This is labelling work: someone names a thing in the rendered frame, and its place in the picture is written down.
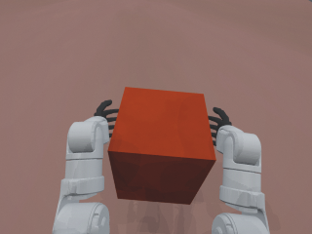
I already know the carton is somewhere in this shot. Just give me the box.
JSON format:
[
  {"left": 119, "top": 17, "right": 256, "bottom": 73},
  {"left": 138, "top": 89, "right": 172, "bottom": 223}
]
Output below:
[{"left": 107, "top": 87, "right": 216, "bottom": 205}]

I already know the right robot forearm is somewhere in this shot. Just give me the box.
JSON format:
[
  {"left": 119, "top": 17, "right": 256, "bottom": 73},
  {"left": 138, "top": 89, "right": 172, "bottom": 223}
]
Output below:
[{"left": 215, "top": 125, "right": 270, "bottom": 234}]

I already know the robot right hand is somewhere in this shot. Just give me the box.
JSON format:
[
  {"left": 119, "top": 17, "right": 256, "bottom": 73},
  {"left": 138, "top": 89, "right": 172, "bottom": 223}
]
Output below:
[{"left": 208, "top": 107, "right": 232, "bottom": 146}]

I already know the robot left upper arm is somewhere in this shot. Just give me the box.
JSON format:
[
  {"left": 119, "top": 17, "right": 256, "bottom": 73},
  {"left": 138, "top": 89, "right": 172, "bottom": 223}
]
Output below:
[{"left": 53, "top": 202, "right": 110, "bottom": 234}]

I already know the robot right upper arm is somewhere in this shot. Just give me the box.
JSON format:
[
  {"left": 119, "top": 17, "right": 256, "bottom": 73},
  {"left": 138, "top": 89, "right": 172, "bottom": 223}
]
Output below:
[{"left": 212, "top": 213, "right": 269, "bottom": 234}]

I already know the robot left hand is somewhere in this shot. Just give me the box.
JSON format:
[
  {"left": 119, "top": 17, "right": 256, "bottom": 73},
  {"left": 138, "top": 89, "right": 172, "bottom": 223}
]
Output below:
[{"left": 94, "top": 99, "right": 119, "bottom": 137}]

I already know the left robot forearm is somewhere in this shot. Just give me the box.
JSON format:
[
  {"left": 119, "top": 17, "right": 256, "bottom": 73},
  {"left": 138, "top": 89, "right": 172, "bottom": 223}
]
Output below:
[{"left": 52, "top": 116, "right": 109, "bottom": 234}]

